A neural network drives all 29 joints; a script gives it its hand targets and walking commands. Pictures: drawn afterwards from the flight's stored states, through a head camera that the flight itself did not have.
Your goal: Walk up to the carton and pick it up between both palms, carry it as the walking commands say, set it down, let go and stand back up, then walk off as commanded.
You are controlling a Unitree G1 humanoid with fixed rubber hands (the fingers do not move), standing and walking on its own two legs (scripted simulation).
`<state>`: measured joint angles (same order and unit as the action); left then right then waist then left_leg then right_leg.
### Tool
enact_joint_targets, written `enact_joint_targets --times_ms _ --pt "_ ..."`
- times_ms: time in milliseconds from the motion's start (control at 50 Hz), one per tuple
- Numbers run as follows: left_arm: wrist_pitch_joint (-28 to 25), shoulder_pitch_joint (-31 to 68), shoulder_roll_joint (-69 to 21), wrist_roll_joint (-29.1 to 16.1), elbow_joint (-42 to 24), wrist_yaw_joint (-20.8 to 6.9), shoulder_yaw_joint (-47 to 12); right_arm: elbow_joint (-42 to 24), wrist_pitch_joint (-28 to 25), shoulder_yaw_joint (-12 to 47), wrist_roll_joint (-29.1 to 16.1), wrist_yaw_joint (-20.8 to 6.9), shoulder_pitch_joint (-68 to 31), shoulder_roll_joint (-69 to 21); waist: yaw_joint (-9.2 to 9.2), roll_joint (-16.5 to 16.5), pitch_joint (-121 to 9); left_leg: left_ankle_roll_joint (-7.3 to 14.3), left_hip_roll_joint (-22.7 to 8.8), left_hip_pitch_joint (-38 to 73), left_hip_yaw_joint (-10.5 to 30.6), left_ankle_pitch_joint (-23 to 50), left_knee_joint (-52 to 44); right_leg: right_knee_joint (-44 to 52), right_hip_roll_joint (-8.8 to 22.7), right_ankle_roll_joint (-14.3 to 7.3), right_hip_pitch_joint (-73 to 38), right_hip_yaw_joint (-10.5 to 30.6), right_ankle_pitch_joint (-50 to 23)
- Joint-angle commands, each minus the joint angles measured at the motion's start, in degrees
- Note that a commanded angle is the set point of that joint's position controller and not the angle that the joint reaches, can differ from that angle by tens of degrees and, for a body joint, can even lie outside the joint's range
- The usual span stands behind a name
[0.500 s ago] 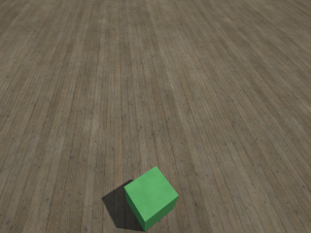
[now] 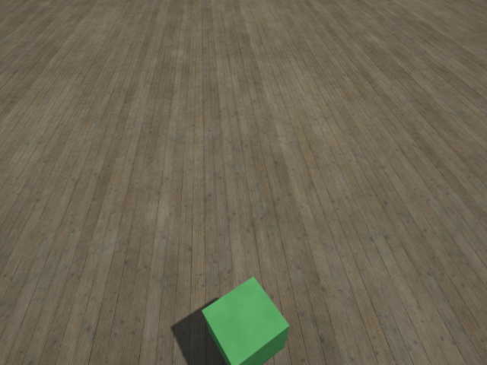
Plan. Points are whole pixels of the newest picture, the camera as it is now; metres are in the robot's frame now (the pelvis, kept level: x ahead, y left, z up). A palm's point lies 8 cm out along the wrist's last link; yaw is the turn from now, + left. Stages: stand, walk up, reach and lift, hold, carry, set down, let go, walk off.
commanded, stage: walk up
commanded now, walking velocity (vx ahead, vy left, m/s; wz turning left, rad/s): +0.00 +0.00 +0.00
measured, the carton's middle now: (245, 330) +0.39 +0.04 -0.66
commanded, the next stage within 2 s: none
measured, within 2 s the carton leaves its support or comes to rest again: neither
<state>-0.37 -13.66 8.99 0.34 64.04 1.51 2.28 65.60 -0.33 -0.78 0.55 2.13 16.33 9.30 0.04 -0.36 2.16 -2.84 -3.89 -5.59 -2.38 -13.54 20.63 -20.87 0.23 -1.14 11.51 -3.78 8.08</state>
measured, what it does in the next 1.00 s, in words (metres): steps to the right, turning left: right foot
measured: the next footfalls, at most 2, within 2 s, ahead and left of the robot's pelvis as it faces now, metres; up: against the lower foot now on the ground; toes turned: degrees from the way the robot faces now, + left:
right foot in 0.74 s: +0.09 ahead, -0.25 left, +0.00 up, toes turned +12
left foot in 1.32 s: -0.05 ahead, -0.09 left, +0.00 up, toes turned +34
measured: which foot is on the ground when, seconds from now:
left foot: down 0.00-0.72, up 0.74-1.00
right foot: down 0.00-0.42, up 0.44-0.72, down 0.74-1.00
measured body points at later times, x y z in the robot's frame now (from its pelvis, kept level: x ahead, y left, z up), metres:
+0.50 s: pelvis +0.00 +0.00 -0.01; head +0.03 +0.00 +0.44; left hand +0.03 +0.26 -0.16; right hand +0.01 -0.24 -0.17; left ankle -0.03 +0.15 -0.75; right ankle +0.02 -0.11 -0.73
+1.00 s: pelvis +0.02 -0.18 +0.00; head +0.06 -0.19 +0.45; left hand -0.07 +0.07 -0.13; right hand +0.24 -0.38 -0.14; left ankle -0.04 -0.10 -0.67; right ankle +0.05 -0.26 -0.75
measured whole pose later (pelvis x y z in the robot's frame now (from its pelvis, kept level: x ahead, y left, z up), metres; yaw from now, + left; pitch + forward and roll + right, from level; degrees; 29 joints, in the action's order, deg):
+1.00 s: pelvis +0.02 -0.18 +0.00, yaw +22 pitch +1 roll +0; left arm -0.4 -18.2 13.3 2.1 51.8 2.0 2.0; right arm 49.1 3.7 -5.2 1.7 -0.5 8.0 15.8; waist 3.6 -2.1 2.5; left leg -0.7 0.7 -28.2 -2.7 -23.9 60.7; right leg -23.8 1.4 -3.0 12.0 -10.0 13.4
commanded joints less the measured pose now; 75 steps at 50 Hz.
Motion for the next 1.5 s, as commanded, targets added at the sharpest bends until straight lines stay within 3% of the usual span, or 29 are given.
enact_joint_targets --times_ms 0,320,340,380,440,460,480,520,580,660,680,700,720,740,760,780,800,840,1000,1120,1180,1240,1280,1300,1320,1340,1360,1420,1480 --pt "-0.33 -2.46 5.02 0.04 -0.55 0.14 0.77 0.3 -0.39 -0.35 -0.07 0.23 4.06 3.17 -0.09 -0.37 1.19 2.54 -2.43 -4.13 2.43 3.76 -4.21 4.04 5.39 0.1 -2.29 6.0 -1.41" --pt "-0.27 -5.36 3.46 0.11 1.68 0.57 0.4 1.35 -0.72 -0.22 0.02 0.63 4.57 2.25 0.25 -0.45 2.14 2.98 -2.61 -4.73 3.3 5.86 -4.62 2.12 5.21 0.3 -3.06 4.53 -4.22" --pt "-0.23 -2.96 7.48 1.09 -1.54 0.87 0.29 -1.43 -0.69 -2.21 1.08 0.76 1.78 6.42 -0.31 -0.31 4.7 2.37 -4.34 -6.41 3.21 10.22 -0.36 -2.93 7.59 1.28 0.53 2.31 -8.36" --pt "0.22 -2.55 8.53 0.91 -4.49 2.35 1.53 -4.34 0.37 -4.13 0.84 -0.24 2.13 9.85 -1.98 -3.63 0.2 5.88 -7.71 -6.33 11.97 21.34 3.82 -11.42 6.01 1.69 3.65 -2.02 -3.6" --pt "1.15 -1.86 6.45 0.94 -8.56 2.35 1.94 -6.32 1.37 -5.01 1.33 -0.58 2.93 11.72 -2.29 -11.63 0.15 9.61 -12.61 -8.44 22.76 23.4 1.39 -18.68 2.2 2.5 9.22 -1.82 12.19" --pt "2.55 -0.19 6.88 1.43 -9.86 1.58 2.73 -5.74 1.1 -6.35 1.81 0.36 7.33 13.26 -4.66 -9.08 2.04 12.39 -18.42 -3.56 29.71 28.25 -0.79 -27.08 0.11 3.38 18.71 -0.11 18.19" --pt "4.34 4.23 10.19 2.37 -11.83 -1.27 4.49 -2.28 2.08 -8.57 0.13 3.77 17.81 18.94 -5.91 -0.27 2.51 16.26 -27.29 4.31 41.75 24.79 -4.1 -41.44 1.16 4.8 29.94 5.67 20.99" --pt "5.16 4.36 8.04 3.12 -14.42 -2.61 3.84 -3.49 1.82 -8.34 0.4 5.37 11.84 17.19 -2.58 -2.21 2.47 13.66 -23.87 -0.14 32.27 22.29 -3.08 -51.09 4.73 3.74 31.45 11.52 14.87" --pt "5.51 3.41 7.57 2.58 -17.32 -3.91 2.73 -9.19 1.04 -7.2 1.58 3.31 1.13 14.51 -0.72 -13.55 -0.31 6.43 -12.93 -7.27 18.3 18.95 -1.53 -37.51 3.56 4.21 18.98 10.2 11.34" --pt "5.9 1.82 10.04 0.78 -19.79 -4.58 2.09 -11.61 2.03 -9.13 1.56 1.89 0.12 20.51 1.06 -18.78 -0.69 5.52 -11.2 -12.93 17.57 23.62 -0.35 -17.36 -0.3 3.38 4.03 3.93 14.45" --pt "5.48 -2.64 10.74 0.62 -18.68 -4.21 2.17 -12.59 2.22 -9.08 1.11 1.7 -1.49 20.72 3.5 -17.06 -2.48 4.41 -9.1 -15.28 16.04 21.29 3.17 -9.23 0.16 2.9 -3.28 2.6 8.47" --pt "4.97 -5.54 12.73 0.79 -17.82 -3.63 2.57 -13.0 2.32 -8.14 0.89 1.62 -0.35 18.22 4.91 -9.28 -4.47 2.99 -4.17 -17.55 12.26 9.53 9.79 -3.51 1.81 2.27 -8.56 2.2 2.83" --pt "3.98 -7.33 16.46 1.23 -17.14 -3.13 3.18 -13.68 2.78 -6.51 1.03 1.53 2.56 12.64 6.37 11.37 -4.08 2.28 4.35 -26.5 7.02 -22.74 25.76 5.0 10.68 1.49 -11.8 9.56 3.88" --pt "3.09 -7.9 22.02 1.39 -18.8 -2.76 4.49 -17.42 3.33 -4.32 1.06 1.49 -0.52 9.66 8.27 32.29 -6.48 1.9 6.23 -32.8 3.47 -29.34 41.22 12.08 23.84 -3.89 -3.2 24.65 17.62" --pt "2.73 -5.21 19.6 1.51 -18.41 -2.49 3.69 -17.84 3.27 -4.91 0.94 1.03 -4.61 11.15 6.56 23.67 -3.2 3.06 2.52 -32.0 6.06 -24.75 46.89 13.55 21.25 -4.32 1.58 23.51 28.18" --pt "2.36 -1.64 17.14 1.96 -18.72 -1.87 2.9 -17.05 3.1 -5.49 1.23 -0.07 -4.69 11.87 3.98 16.56 -0.52 3.54 2.23 -32.7 5.69 -18.26 49.01 12.24 18.53 -4.47 3.14 19.63 27.4" --pt "1.9 0.54 14.83 2.1 -18.95 -1.2 2.37 -15.94 2.86 -6.03 1.43 -0.83 -2.6 12.31 2.4 11.13 -0.79 3.23 1.47 -32.32 5.08 -13.5 49.94 9.49 15.91 -4.5 1.31 15.12 20.35" --pt "0.21 -0.07 11.94 1.67 -17.83 -0.31 1.73 -14.56 2.82 -6.35 1.71 -1.99 1.29 11.57 0.72 7.51 -3.24 1.99 1.41 -30.28 3.73 -8.92 50.97 4.32 13.59 -5.24 -2.54 9.53 1.62" --pt "-0.68 -8.96 13.14 1.89 -11.72 1.3 1.44 -21.19 3.78 -4.38 0.51 -2.82 -10.82 8.67 3.7 6.67 -1.58 2.58 2.28 -26.52 3.19 -12.23 32.78 4.8 19.75 -9.89 -9.53 9.01 -18.39" --pt "-0.2 -9.65 13.85 2.02 -8.58 0.98 1.5 -21.89 3.27 -3.58 -0.21 -2.4 -12.12 7.83 2.15 7.67 -3.58 4.24 4.19 -14.52 -0.15 -10.79 18.73 2.54 19.38 -6.91 -6.67 6.7 -24.59" --pt "-0.52 -10.2 15.67 2.06 -8.61 0.73 2.22 -21.45 3.32 -3.59 -0.27 -2.18 -11.24 8.3 1.73 5.55 -4.11 4.73 4.65 -13.18 -0.36 -8.09 12.43 -0.03 22.6 -5.55 -7.94 9.31 -24.43" --pt "0.14 -11.54 16.41 2.08 -8.44 0.9 2.93 -21.95 3.26 -3.52 -0.23 -2.5 -11.04 8.61 1.89 7.51 -4.11 4.72 4.16 -13.02 -1.23 -6.57 9.99 -2.1 24.03 -5.36 -8.15 9.98 -23.46" --pt "0.65 -9.44 15.66 1.9 -9.17 0.74 2.93 -21.34 2.85 -3.22 -0.16 -2.66 -8.35 8.37 0.09 7.7 -4.59 5.03 3.87 -7.44 -2.6 -2.74 5.48 -4.16 21.6 -3.94 -3.73 6.23 -19.06" --pt "0.83 -6.96 13.48 1.93 -10.14 0.26 2.47 -20.05 2.29 -3.31 -0.14 -2.4 -5.61 9.0 -1.52 5.94 -4.99 5.96 1.86 -0.54 -1.38 3.44 2.35 -7.24 17.54 -1.75 2.45 1.5 -13.87" --pt "0.89 -5.15 9.69 1.65 -11.2 -0.3 1.71 -18.27 1.37 -3.91 0.02 -1.97 -2.19 12.07 -2.04 -1.2 -5.41 8.13 -6.18 4.67 7.55 15.21 -0.41 -15.53 10.41 1.55 9.43 -5.71 -4.41" --pt "1.61 -2.28 8.43 0.83 -13.19 -0.36 1.39 -17.97 0.63 -4.69 0.52 -1.6 0.28 14.63 -2.83 -10.05 -3.49 13.54 -16.63 5.14 19.65 33.0 -1.55 -22.55 4.26 3.96 17.47 -6.74 19.4" --pt "2.55 -1.73 8.84 0.51 -12.86 -0.13 1.55 -17.02 0.32 -4.45 0.7 -1.35 1.94 14.68 -2.84 -8.88 -3.31 15.64 -19.08 3.73 19.9 40.99 -1.7 -29.96 4.51 3.96 18.72 -1.62 24.34" --pt "3.33 -2.56 9.62 0.81 -12.23 -0.74 1.35 -17.99 -0.11 -2.39 0.95 -0.68 -6.08 12.61 0.79 -6.1 -1.72 12.51 -12.82 -2.73 13.12 36.94 -0.56 -34.63 3.67 3.93 17.02 2.82 17.65" --pt "3.9 -1.49 9.37 0.85 -12.97 -1.04 1.25 -16.73 -0.77 -2.38 1.06 -0.84 -4.26 12.59 0.31 -5.95 -3.0 11.57 -10.98 -2.22 13.46 32.76 -1.14 -34.01 2.19 3.95 15.77 2.5 14.23"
